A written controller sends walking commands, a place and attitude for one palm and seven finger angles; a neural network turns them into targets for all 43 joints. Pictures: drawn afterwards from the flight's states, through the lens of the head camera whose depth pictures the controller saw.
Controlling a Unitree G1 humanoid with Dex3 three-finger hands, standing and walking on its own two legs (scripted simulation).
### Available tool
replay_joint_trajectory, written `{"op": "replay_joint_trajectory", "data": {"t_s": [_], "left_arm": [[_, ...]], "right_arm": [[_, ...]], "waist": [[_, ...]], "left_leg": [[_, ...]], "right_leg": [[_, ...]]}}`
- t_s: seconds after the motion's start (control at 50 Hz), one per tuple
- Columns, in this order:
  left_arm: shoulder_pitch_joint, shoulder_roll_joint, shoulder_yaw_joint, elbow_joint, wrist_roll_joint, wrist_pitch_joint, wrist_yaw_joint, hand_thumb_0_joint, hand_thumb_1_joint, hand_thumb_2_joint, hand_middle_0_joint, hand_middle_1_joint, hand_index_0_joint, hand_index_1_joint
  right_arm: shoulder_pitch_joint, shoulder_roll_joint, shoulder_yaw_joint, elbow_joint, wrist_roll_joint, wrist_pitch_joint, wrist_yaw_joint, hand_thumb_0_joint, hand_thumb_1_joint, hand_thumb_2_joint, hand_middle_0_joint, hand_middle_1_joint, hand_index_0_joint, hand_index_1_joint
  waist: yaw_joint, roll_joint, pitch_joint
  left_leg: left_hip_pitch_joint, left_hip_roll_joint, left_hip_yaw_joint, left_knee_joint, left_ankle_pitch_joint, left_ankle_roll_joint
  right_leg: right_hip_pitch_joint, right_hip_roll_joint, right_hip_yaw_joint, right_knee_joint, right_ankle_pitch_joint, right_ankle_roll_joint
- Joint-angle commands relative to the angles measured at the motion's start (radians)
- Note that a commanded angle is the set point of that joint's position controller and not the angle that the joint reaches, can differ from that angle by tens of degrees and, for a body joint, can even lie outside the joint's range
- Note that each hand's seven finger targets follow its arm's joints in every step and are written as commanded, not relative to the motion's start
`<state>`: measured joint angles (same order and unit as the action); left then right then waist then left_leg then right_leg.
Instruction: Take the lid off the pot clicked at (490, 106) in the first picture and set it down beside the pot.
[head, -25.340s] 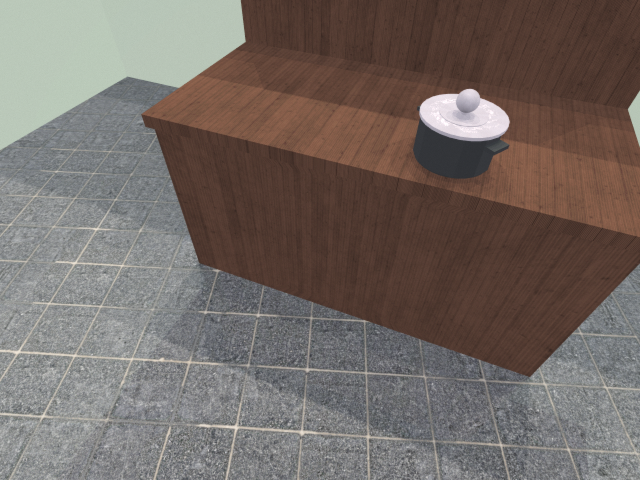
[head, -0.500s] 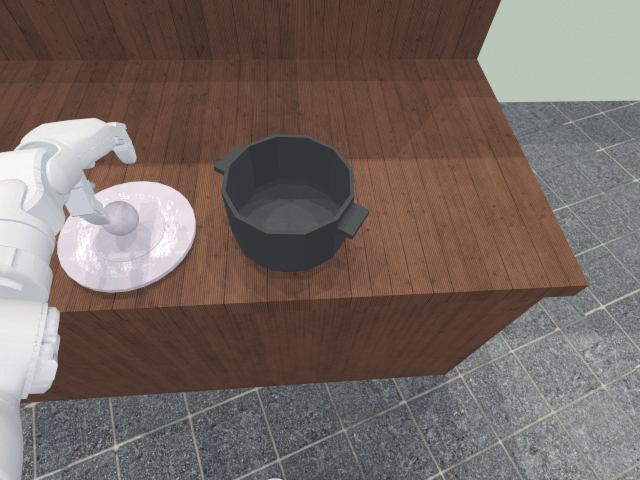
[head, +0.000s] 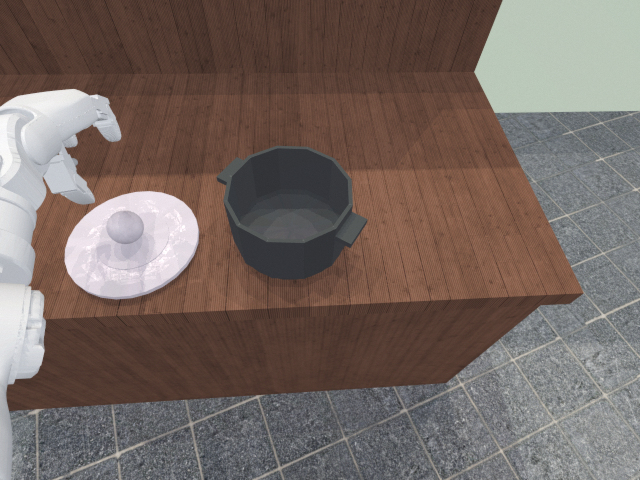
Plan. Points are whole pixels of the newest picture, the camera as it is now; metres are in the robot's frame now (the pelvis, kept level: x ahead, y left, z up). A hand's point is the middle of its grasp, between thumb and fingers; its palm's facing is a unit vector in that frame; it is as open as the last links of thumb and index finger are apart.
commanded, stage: raise the empty hand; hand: left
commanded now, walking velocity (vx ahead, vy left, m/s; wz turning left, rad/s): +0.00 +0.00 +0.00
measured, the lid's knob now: (125, 227) +0.48 +0.28 -0.03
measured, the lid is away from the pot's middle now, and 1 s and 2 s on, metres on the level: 0.25 0.25 0.25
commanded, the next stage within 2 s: draw the hand back to the body in 0.10 s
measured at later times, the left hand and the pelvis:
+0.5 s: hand (65, 182) +0.44 +0.29 +0.12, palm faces -0.35 -0.07 -0.94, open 11.0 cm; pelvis +0.00 +0.01 +0.00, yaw +1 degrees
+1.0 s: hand (95, 176) +0.40 +0.22 +0.17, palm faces +0.27 -0.91 -0.31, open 10.7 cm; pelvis +0.01 -0.02 +0.01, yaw -1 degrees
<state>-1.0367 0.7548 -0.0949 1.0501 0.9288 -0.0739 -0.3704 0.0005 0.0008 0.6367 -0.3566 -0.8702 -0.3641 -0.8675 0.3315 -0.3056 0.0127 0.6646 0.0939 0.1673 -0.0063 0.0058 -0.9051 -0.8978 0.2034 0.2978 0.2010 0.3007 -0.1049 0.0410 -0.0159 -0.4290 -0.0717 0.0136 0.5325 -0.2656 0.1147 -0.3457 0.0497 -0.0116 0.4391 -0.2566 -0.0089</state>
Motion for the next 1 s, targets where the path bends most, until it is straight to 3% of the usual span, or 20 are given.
{"op": "replay_joint_trajectory", "data": {"t_s": [0.0,0.08,0.16,0.28,0.38,0.44,0.56,0.64,0.66,0.68,0.72,0.74,0.78,0.8,0.84,0.88,0.9,0.92,0.94,0.98], "left_arm": [[-0.459,0.294,0.078,-0.170,-0.015,-0.003,0.014,0.000,-0.007,0.637,-0.345,-0.867,-0.345,-0.867],[-0.491,0.188,0.001,-0.198,-0.034,0.002,-0.016,0.000,-0.007,0.637,-0.345,-0.867,-0.345,-0.867],[-0.510,0.319,0.107,-0.281,-0.029,-0.024,-0.005,0.000,-0.007,0.637,-0.345,-0.867,-0.345,-0.867],[-0.299,0.276,0.113,-0.223,-0.037,-0.035,0.007,0.000,-0.007,0.637,-0.345,-0.867,-0.345,-0.867],[-0.327,0.300,0.143,-0.479,-0.041,-0.031,0.016,0.000,-0.007,0.637,-0.345,-0.867,-0.345,-0.867],[-0.257,0.362,0.220,-0.505,-0.063,-0.032,0.023,0.000,-0.007,0.637,-0.345,-0.867,-0.345,-0.867],[-0.107,0.215,0.117,-0.431,-0.088,0.011,0.029,0.000,-0.007,0.637,-0.345,-0.867,-0.345,-0.867],[-0.209,0.225,0.120,-0.767,-0.082,0.011,0.024,0.000,-0.007,0.637,-0.345,-0.867,-0.345,-0.867],[-0.184,0.273,0.165,-0.803,-0.081,0.009,0.030,0.000,-0.007,0.637,-0.345,-0.867,-0.345,-0.867],[-0.181,-0.007,0.290,-0.787,-0.675,-0.052,0.180,0.000,-0.007,0.637,-0.345,-0.867,-0.345,-0.867],[0.080,-0.016,0.292,-0.593,-0.729,-0.049,0.287,0.000,-0.007,0.637,-0.345,-0.867,-0.345,-0.867],[0.144,-0.006,0.356,-0.530,-0.807,-0.057,0.313,0.000,-0.007,0.637,-0.345,-0.867,-0.345,-0.867],[0.153,-0.003,0.377,-0.548,-0.887,-0.069,0.348,0.000,-0.007,0.637,-0.345,-0.867,-0.345,-0.867],[0.123,-0.024,0.371,-0.621,-0.915,-0.083,0.359,0.000,0.015,0.644,-0.341,-0.853,-0.341,-0.853],[-0.022,-0.078,0.321,-0.854,-0.939,-0.122,0.382,0.000,0.061,0.657,-0.334,-0.825,-0.334,-0.825],[-0.017,-0.033,0.377,-1.004,-0.946,-0.138,0.415,0.000,0.106,0.670,-0.327,-0.796,-0.327,-0.796],[0.083,0.030,0.460,-0.987,-0.946,-0.131,0.434,0.000,0.129,0.677,-0.323,-0.782,-0.323,-0.782],[0.186,0.071,0.525,-0.964,-0.949,-0.123,0.445,0.000,0.151,0.683,-0.319,-0.768,-0.319,-0.768],[0.283,0.116,0.593,-0.938,-0.953,-0.118,0.454,0.000,0.174,0.690,-0.316,-0.754,-0.316,-0.754],[0.450,-0.018,0.529,-0.859,-0.979,-0.092,0.442,0.000,0.219,0.703,-0.309,-0.725,-0.309,-0.725]], "right_arm": [[0.076,-0.183,-0.060,-0.062,0.004,-0.014,-0.007,0.000,-0.900,-0.900,0.200,0.300,0.200,0.300],[0.073,-0.183,-0.069,-0.051,0.004,-0.007,-0.001,0.000,-0.900,-0.900,0.200,0.300,0.200,0.300],[0.067,-0.185,-0.071,-0.060,-0.006,-0.001,-0.003,0.000,-0.900,-0.900,0.200,0.300,0.200,0.300],[0.039,-0.171,-0.063,-0.096,-0.004,0.008,0.011,0.000,-0.900,-0.900,0.200,0.300,0.200,0.300],[-0.009,-0.166,-0.075,-0.138,-0.008,0.023,0.027,0.000,-0.900,-0.900,0.200,0.300,0.200,0.300],[-0.017,-0.168,-0.074,-0.146,-0.009,0.021,0.025,0.000,-0.900,-0.900,0.200,0.300,0.200,0.300],[-0.056,-0.157,-0.065,-0.146,0.004,0.028,0.035,0.000,-0.900,-0.900,0.200,0.300,0.200,0.300],[-0.114,-0.145,-0.072,-0.192,-0.002,0.026,0.041,0.000,-0.900,-0.900,0.200,0.300,0.200,0.300],[-0.115,-0.146,-0.074,-0.190,-0.005,0.023,0.041,0.000,-0.900,-0.900,0.200,0.300,0.200,0.300],[0.012,-0.067,-0.061,-0.215,-0.012,-0.031,0.021,0.000,-0.900,-0.900,0.200,0.300,0.200,0.300],[-0.033,-0.099,-0.037,-0.170,-0.026,-0.049,0.002,0.000,-0.900,-0.900,0.200,0.300,0.200,0.300],[-0.043,-0.115,-0.044,-0.165,-0.026,-0.052,-0.008,0.000,-0.900,-0.900,0.200,0.300,0.200,0.300],[-0.075,-0.120,-0.037,-0.153,-0.024,-0.059,-0.018,0.000,-0.900,-0.900,0.200,0.300,0.200,0.300],[-0.093,-0.116,-0.035,-0.160,-0.024,-0.071,-0.018,0.000,-0.900,-0.900,0.200,0.300,0.200,0.300],[-0.133,-0.107,-0.032,-0.167,-0.028,-0.112,-0.016,0.000,-0.900,-0.900,0.200,0.300,0.200,0.300],[-0.146,-0.099,-0.030,-0.174,-0.037,-0.163,-0.010,0.000,-0.900,-0.900,0.200,0.300,0.200,0.300],[-0.135,-0.100,-0.031,-0.165,-0.045,-0.175,-0.008,0.000,-0.900,-0.900,0.200,0.300,0.200,0.300],[-0.129,-0.100,-0.030,-0.159,-0.051,-0.181,-0.005,0.000,-0.900,-0.900,0.200,0.300,0.200,0.300],[-0.118,-0.107,-0.034,-0.152,-0.057,-0.176,-0.005,0.000,-0.900,-0.900,0.200,0.300,0.200,0.300],[-0.129,-0.097,-0.042,-0.156,-0.053,-0.160,-0.006,0.000,-0.900,-0.900,0.200,0.300,0.200,0.300]], "waist": [[-0.007,0.065,-0.378],[-0.019,0.064,-0.360],[0.002,0.071,-0.451],[0.021,0.047,-0.375],[0.028,0.136,-0.451],[0.040,0.101,-0.458],[0.036,0.022,-0.298],[0.046,0.131,-0.443],[0.049,0.154,-0.463],[0.018,0.114,-0.369],[0.045,-0.001,-0.212],[0.054,-0.092,-0.190],[0.066,-0.143,-0.179],[0.067,-0.111,-0.195],[0.057,0.105,-0.241],[0.069,0.315,-0.277],[0.085,0.319,-0.279],[0.100,0.293,-0.274],[0.111,0.184,-0.266],[0.107,-0.011,-0.223]], "left_leg": [[0.408,0.053,-0.105,-0.013,0.473,-0.046],[0.439,0.057,-0.115,-0.015,0.487,-0.047],[0.472,0.054,-0.111,-0.008,0.548,-0.041],[0.407,0.053,-0.108,-0.020,0.555,-0.049],[0.516,0.064,-0.142,-0.025,0.639,-0.062],[0.519,0.067,-0.144,-0.033,0.651,-0.055],[0.409,0.066,-0.134,-0.076,0.454,-0.060],[0.559,0.070,-0.172,-0.068,0.568,-0.074],[0.596,0.075,-0.182,-0.060,0.623,-0.078],[0.752,0.163,-0.214,-0.106,0.497,-0.139],[0.666,0.194,-0.264,-0.199,0.295,-0.136],[0.578,0.176,-0.225,-0.213,0.171,-0.114],[0.438,0.130,-0.121,-0.183,0.133,-0.066],[0.437,0.125,-0.114,-0.182,0.148,-0.068],[0.551,0.139,-0.145,-0.184,0.212,-0.099],[0.665,0.162,-0.197,-0.181,0.342,-0.143],[0.668,0.165,-0.192,-0.171,0.401,-0.150],[0.635,0.160,-0.179,-0.158,0.461,-0.154],[0.574,0.151,-0.157,-0.139,0.504,-0.145],[0.451,0.133,-0.087,-0.116,0.517,-0.107]], "right_leg": [[-0.033,0.033,-0.018,-0.030,0.301,-0.033],[-0.083,0.034,-0.025,-0.040,0.285,-0.028],[-0.017,0.031,-0.013,-0.032,0.337,-0.030],[-0.005,0.028,-0.020,-0.032,0.332,-0.033],[0.004,0.028,-0.014,-0.047,0.325,-0.038],[0.027,0.024,-0.013,-0.057,0.330,-0.038],[0.007,0.021,-0.024,-0.066,0.246,-0.035],[0.031,0.016,-0.016,-0.074,0.268,-0.044],[0.035,0.020,-0.014,-0.074,0.276,-0.043],[-0.033,0.006,-0.027,-0.084,0.210,-0.061],[-0.071,0.012,-0.003,-0.102,-0.001,-0.068],[-0.029,0.002,0.004,-0.123,0.023,-0.064],[0.097,-0.013,0.030,-0.132,0.183,-0.054],[0.117,-0.017,0.027,-0.126,0.202,-0.050],[0.066,-0.019,0.020,-0.115,0.171,-0.049],[0.025,-0.013,0.020,-0.105,0.118,-0.056],[0.045,-0.011,0.017,-0.106,0.123,-0.059],[0.088,-0.010,0.011,-0.110,0.165,-0.062],[0.146,-0.009,0.006,-0.109,0.239,-0.061],[0.230,-0.012,0.012,-0.098,0.386,-0.046]]}}
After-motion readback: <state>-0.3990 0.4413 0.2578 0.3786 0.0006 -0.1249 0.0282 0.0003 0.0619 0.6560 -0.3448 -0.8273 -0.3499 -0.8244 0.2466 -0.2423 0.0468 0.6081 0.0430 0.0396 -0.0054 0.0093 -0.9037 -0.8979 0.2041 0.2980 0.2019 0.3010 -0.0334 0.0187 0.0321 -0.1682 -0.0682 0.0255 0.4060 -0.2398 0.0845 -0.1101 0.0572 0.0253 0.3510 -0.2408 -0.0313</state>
